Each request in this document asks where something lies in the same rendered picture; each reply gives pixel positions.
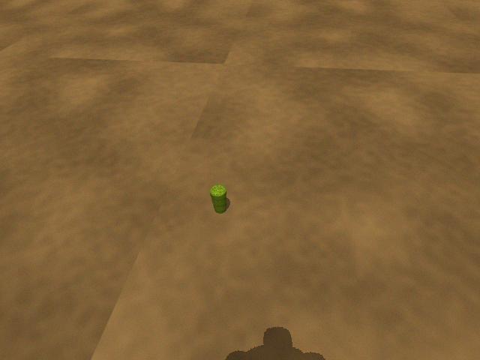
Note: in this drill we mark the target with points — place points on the cup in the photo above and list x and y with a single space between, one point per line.
219 198

